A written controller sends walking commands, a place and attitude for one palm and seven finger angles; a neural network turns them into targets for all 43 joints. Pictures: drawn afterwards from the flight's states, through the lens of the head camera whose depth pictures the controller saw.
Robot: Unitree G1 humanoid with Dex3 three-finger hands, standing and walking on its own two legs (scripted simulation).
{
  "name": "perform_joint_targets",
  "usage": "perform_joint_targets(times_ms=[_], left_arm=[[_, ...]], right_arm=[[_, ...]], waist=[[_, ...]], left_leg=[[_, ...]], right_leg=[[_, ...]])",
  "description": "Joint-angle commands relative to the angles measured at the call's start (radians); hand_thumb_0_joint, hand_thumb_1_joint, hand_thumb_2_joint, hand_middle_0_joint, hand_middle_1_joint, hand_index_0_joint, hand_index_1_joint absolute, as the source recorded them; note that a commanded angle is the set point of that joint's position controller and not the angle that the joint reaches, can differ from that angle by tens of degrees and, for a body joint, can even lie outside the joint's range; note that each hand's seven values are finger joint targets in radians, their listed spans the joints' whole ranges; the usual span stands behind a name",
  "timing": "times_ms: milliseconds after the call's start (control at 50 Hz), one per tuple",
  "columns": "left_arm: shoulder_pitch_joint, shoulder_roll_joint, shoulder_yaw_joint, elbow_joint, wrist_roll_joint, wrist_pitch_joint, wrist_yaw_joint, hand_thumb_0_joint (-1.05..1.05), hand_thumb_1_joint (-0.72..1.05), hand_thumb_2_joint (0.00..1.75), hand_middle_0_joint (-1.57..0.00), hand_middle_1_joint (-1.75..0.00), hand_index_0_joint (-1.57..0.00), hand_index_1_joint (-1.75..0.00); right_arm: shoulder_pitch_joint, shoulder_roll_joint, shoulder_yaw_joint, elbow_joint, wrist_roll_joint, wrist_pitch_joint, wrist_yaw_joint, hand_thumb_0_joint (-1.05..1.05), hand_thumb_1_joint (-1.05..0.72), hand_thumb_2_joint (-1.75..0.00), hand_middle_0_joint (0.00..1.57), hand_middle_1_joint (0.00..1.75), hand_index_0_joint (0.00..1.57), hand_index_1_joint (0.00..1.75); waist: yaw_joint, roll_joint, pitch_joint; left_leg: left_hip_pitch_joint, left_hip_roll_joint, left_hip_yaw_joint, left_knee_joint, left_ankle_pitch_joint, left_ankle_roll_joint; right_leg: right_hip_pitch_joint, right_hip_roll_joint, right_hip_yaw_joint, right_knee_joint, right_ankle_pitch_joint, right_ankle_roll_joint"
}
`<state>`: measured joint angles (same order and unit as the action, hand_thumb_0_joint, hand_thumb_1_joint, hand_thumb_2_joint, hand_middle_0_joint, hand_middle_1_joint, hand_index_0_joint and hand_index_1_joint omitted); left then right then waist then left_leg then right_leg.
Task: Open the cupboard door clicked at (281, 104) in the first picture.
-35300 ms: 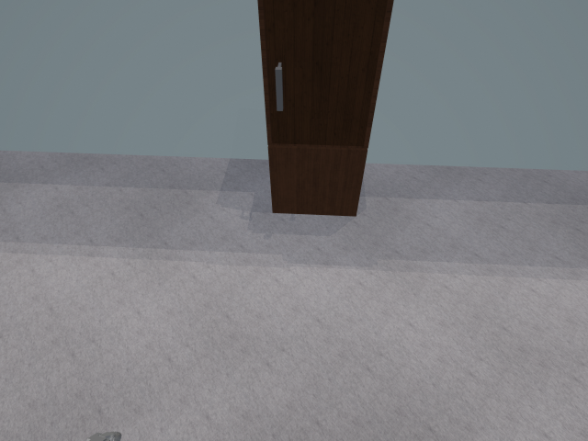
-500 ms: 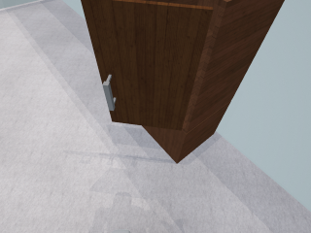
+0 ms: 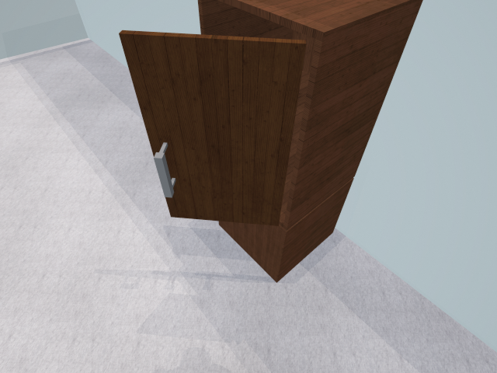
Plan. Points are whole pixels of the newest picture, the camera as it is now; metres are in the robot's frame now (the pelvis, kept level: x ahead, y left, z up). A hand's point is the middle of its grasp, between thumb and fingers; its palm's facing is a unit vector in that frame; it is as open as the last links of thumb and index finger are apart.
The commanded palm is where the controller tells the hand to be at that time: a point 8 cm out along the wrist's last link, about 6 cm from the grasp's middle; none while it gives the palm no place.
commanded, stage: look again from close up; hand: left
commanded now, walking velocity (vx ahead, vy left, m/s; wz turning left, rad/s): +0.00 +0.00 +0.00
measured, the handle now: (166, 170) +0.62 +0.25 -0.09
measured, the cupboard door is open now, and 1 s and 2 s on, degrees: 43 43 43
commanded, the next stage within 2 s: shuffle to correct the standing spot in 0.54 s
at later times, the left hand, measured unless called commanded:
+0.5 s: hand out of the picture +0.03 +0.18 -0.17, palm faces +0.00 -0.98 -0.20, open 7.4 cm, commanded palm none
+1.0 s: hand out of the picture +0.03 +0.23 -0.19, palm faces +0.07 -0.97 -0.21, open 7.4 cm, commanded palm none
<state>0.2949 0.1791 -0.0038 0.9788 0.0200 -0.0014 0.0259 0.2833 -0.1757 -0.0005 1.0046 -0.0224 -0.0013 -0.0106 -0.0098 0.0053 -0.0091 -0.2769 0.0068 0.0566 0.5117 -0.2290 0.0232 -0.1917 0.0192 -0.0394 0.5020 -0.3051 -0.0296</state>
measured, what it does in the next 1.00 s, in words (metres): shifts its weight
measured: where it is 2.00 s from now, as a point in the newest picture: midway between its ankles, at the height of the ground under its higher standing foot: outside the picture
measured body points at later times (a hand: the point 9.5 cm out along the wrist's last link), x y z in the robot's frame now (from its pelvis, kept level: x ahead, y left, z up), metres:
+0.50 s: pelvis +0.02 +0.00 +0.00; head +0.03 +0.01 +0.45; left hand +0.03 +0.24 -0.16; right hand +0.05 -0.23 -0.15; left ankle +0.03 +0.10 -0.74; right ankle -0.02 -0.10 -0.74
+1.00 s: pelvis +0.06 +0.04 -0.01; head +0.07 +0.06 +0.44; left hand +0.03 +0.28 -0.17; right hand +0.09 -0.21 -0.15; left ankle +0.04 +0.11 -0.74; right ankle -0.02 -0.09 -0.72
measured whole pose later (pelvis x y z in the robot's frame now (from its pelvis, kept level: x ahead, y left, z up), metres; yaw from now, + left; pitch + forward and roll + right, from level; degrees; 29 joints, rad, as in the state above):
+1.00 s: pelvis +0.06 +0.04 -0.01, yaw +0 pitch -1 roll +1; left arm 0.35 0.20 0.03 1.06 0.03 0.02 0.03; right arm 0.27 -0.19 0.00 1.04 -0.02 -0.01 -0.01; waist 0.03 -0.05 0.02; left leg -0.23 -0.04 0.13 0.58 -0.35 0.08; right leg -0.18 -0.06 -0.02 0.69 -0.47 0.00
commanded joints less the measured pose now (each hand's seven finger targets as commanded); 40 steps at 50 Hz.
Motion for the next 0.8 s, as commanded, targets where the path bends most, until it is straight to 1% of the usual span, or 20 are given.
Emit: perform_joint_targets(times_ms=[0, 80, 140, 200, 240, 260, 280, 340, 380, 440, 520, 540, 560, 580, 620, 660, 700, 720, 740, 780], left_arm=[[0.030, 0.130, 0.021, -0.025, -0.004, -0.024, 0.008, 0.00, 0.90, 0.90, -0.20, -0.30, -0.20, -0.30], [0.037, 0.133, 0.018, 0.000, -0.005, -0.026, 0.007, 0.00, 0.90, 0.90, -0.20, -0.30, -0.20, -0.30], [0.038, 0.133, 0.017, 0.021, -0.007, -0.027, 0.007, 0.00, 0.90, 0.90, -0.20, -0.30, -0.20, -0.30], [0.044, 0.135, 0.015, 0.041, -0.006, -0.029, 0.008, 0.00, 0.90, 0.90, -0.20, -0.30, -0.20, -0.30], [0.044, 0.132, 0.016, 0.051, -0.007, -0.029, 0.008, 0.00, 0.90, 0.90, -0.20, -0.30, -0.20, -0.30], [0.041, 0.130, 0.014, 0.057, -0.007, -0.027, 0.009, 0.00, 0.90, 0.90, -0.20, -0.30, -0.20, -0.30], [0.050, 0.127, 0.014, 0.062, -0.005, -0.028, 0.009, 0.00, 0.90, 0.90, -0.20, -0.30, -0.20, -0.30], [0.045, 0.127, 0.012, 0.072, -0.005, -0.027, 0.010, 0.00, 0.90, 0.90, -0.20, -0.30, -0.20, -0.30], [0.043, 0.125, 0.012, 0.078, -0.003, -0.026, 0.010, 0.00, 0.90, 0.90, -0.20, -0.30, -0.20, -0.30], [0.044, 0.125, 0.010, 0.083, -0.004, -0.026, 0.009, 0.00, 0.90, 0.90, -0.20, -0.30, -0.20, -0.30], [0.038, 0.127, 0.012, 0.084, -0.003, -0.026, 0.010, 0.00, 0.90, 0.90, -0.20, -0.30, -0.20, -0.30], [0.033, 0.128, 0.013, 0.085, -0.003, -0.026, 0.010, 0.00, 0.90, 0.90, -0.20, -0.30, -0.20, -0.30], [0.034, 0.130, 0.014, 0.085, -0.003, -0.026, 0.010, 0.00, 0.90, 0.90, -0.20, -0.30, -0.20, -0.30], [0.035, 0.131, 0.013, 0.086, -0.001, -0.027, 0.010, 0.00, 0.90, 0.90, -0.20, -0.30, -0.20, -0.30], [0.034, 0.136, 0.013, 0.088, -0.003, -0.028, 0.010, 0.00, 0.90, 0.90, -0.20, -0.30, -0.20, -0.30], [0.040, 0.143, 0.020, 0.085, 0.000, -0.027, 0.009, 0.00, 0.90, 0.90, -0.20, -0.30, -0.20, -0.30], [0.057, 0.145, 0.026, 0.081, 0.003, -0.022, 0.010, 0.00, 0.90, 0.90, -0.20, -0.30, -0.20, -0.30], [0.063, 0.149, 0.030, 0.079, 0.003, -0.019, 0.010, 0.00, 0.90, 0.90, -0.20, -0.30, -0.20, -0.30], [0.075, 0.158, 0.036, 0.076, 0.003, -0.016, 0.011, 0.00, 0.90, 0.90, -0.20, -0.30, -0.20, -0.30], [0.098, 0.183, 0.051, 0.071, 0.005, -0.012, 0.014, 0.00, 0.90, 0.90, -0.20, -0.30, -0.20, -0.30]], right_arm=[[0.008, -0.103, -0.011, -0.029, 0.004, -0.026, -0.009, 0.00, -0.90, -0.90, 0.20, 0.30, 0.20, 0.30], [0.012, -0.109, -0.007, 0.004, 0.006, -0.029, -0.011, 0.00, -0.90, -0.90, 0.20, 0.30, 0.20, 0.30], [0.015, -0.115, -0.006, 0.025, 0.008, -0.033, -0.013, 0.00, -0.90, -0.90, 0.20, 0.30, 0.20, 0.30], [0.009, -0.119, -0.005, 0.043, 0.010, -0.034, -0.015, 0.00, -0.90, -0.90, 0.20, 0.30, 0.20, 0.30], [0.011, -0.118, -0.006, 0.053, 0.010, -0.036, -0.016, 0.00, -0.90, -0.90, 0.20, 0.30, 0.20, 0.30], [0.011, -0.119, -0.005, 0.057, 0.011, -0.035, -0.017, 0.00, -0.90, -0.90, 0.20, 0.30, 0.20, 0.30], [0.006, -0.113, -0.005, 0.062, 0.012, -0.036, -0.018, 0.00, -0.90, -0.90, 0.20, 0.30, 0.20, 0.30], [0.002, -0.118, -0.006, 0.068, 0.012, -0.036, -0.019, 0.00, -0.90, -0.90, 0.20, 0.30, 0.20, 0.30], [-0.006, -0.116, -0.005, 0.073, 0.013, -0.035, -0.020, 0.00, -0.90, -0.90, 0.20, 0.30, 0.20, 0.30], [-0.017, -0.121, -0.006, 0.074, 0.013, -0.035, -0.020, 0.00, -0.90, -0.90, 0.20, 0.30, 0.20, 0.30], [-0.028, -0.127, -0.008, 0.075, 0.012, -0.038, -0.021, 0.00, -0.90, -0.90, 0.20, 0.30, 0.20, 0.30], [-0.031, -0.130, -0.007, 0.076, 0.012, -0.038, -0.021, 0.00, -0.90, -0.90, 0.20, 0.30, 0.20, 0.30], [-0.032, -0.131, -0.008, 0.074, 0.012, -0.039, -0.022, 0.00, -0.90, -0.90, 0.20, 0.30, 0.20, 0.30], [-0.037, -0.129, -0.007, 0.075, 0.013, -0.039, -0.022, 0.00, -0.90, -0.90, 0.20, 0.30, 0.20, 0.30], [-0.044, -0.136, -0.008, 0.073, 0.012, -0.039, -0.022, 0.00, -0.90, -0.90, 0.20, 0.30, 0.20, 0.30], [-0.037, -0.137, -0.009, 0.069, 0.011, -0.036, -0.019, 0.00, -0.90, -0.90, 0.20, 0.30, 0.20, 0.30], [-0.037, -0.125, -0.008, 0.057, 0.009, -0.028, -0.015, 0.00, -0.90, -0.90, 0.20, 0.30, 0.20, 0.30], [-0.037, -0.117, -0.007, 0.049, 0.007, -0.024, -0.013, 0.00, -0.90, -0.90, 0.20, 0.30, 0.20, 0.30], [-0.043, -0.113, -0.008, 0.038, 0.005, -0.021, -0.012, 0.00, -0.90, -0.90, 0.20, 0.30, 0.20, 0.30], [-0.047, -0.104, -0.009, 0.017, 0.003, -0.014, -0.010, 0.00, -0.90, -0.90, 0.20, 0.30, 0.20, 0.30]], waist=[[0.009, -0.025, 0.057], [0.011, -0.013, 0.061], [0.012, -0.004, 0.040], [0.014, -0.004, 0.041], [0.013, -0.001, 0.030], [0.012, 0.012, 0.035], [0.017, -0.003, 0.040], [0.013, -0.007, 0.035], [0.015, -0.015, 0.061], [0.014, -0.010, 0.052], [0.013, -0.008, 0.035], [0.013, -0.007, 0.041], [0.014, -0.007, 0.029], [0.016, -0.017, 0.038], [0.015, -0.007, 0.026], [0.019, -0.014, 0.018], [0.028, -0.037, 0.044], [0.031, -0.046, 0.053], [0.037, -0.054, 0.062], [0.049, -0.113, 0.081]], left_leg=[[0.001, 0.085, -0.102, -0.121, -0.005, 0.024], [0.019, 0.089, -0.101, -0.121, 0.039, 0.023], [0.035, 0.095, -0.101, -0.121, 0.069, 0.025], [0.045, 0.097, -0.098, -0.113, 0.106, 0.025], [0.061, 0.102, -0.099, -0.116, 0.122, 0.026], [0.061, 0.103, -0.103, -0.123, 0.119, 0.027], [0.067, 0.106, -0.100, -0.120, 0.127, 0.030], [0.074, 0.105, -0.098, -0.120, 0.142, 0.028], [0.074, 0.106, -0.102, -0.125, 0.146, 0.030], [0.082, 0.105, -0.100, -0.127, 0.145, 0.028], [0.109, 0.109, -0.104, -0.128, 0.189, 0.031], [0.107, 0.110, -0.105, -0.132, 0.191, 0.032], [0.114, 0.109, -0.105, -0.129, 0.205, 0.032], [0.114, 0.110, -0.103, -0.128, 0.214, 0.034], [0.124, 0.109, -0.102, -0.124, 0.226, 0.032], [0.108, 0.098, -0.089, -0.107, 0.177, 0.030], [0.052, 0.080, -0.068, -0.079, 0.102, 0.023], [0.019, 0.067, -0.056, -0.062, 0.063, 0.016], [-0.014, 0.052, -0.042, -0.033, 0.040, 0.010], [-0.096, 0.024, -0.006, 0.049, -0.018, -0.004]], right_leg=[[-0.053, -0.115, 0.131, -0.151, 0.002, -0.026], [-0.043, -0.113, 0.126, -0.148, 0.045, -0.025], [-0.025, -0.115, 0.123, -0.134, 0.087, -0.023], [-0.014, -0.117, 0.121, -0.128, 0.138, -0.022], [-0.008, -0.117, 0.116, -0.122, 0.154, -0.021], [-0.010, -0.116, 0.113, -0.120, 0.145, -0.020], [-0.011, -0.116, 0.111, -0.124, 0.152, -0.018], [-0.005, -0.120, 0.113, -0.122, 0.173, -0.016], [-0.016, -0.118, 0.106, -0.124, 0.172, -0.014], [-0.015, -0.123, 0.112, -0.129, 0.174, -0.012], [-0.010, -0.121, 0.110, -0.122, 0.203, -0.010], [-0.009, -0.122, 0.107, -0.123, 0.201, -0.009], [-0.002, -0.123, 0.108, -0.122, 0.211, -0.009], [-0.002, -0.124, 0.105, -0.123, 0.225, -0.008], [0.002, -0.128, 0.110, -0.123, 0.247, -0.008], [0.023, -0.139, 0.120, -0.114, 0.228, -0.018], [0.035, -0.163, 0.145, -0.114, 0.196, -0.033], [0.045, -0.181, 0.168, -0.121, 0.165, -0.044], [0.061, -0.204, 0.191, -0.131, 0.164, -0.057], [0.107, -0.268, 0.250, -0.150, 0.205, -0.095]])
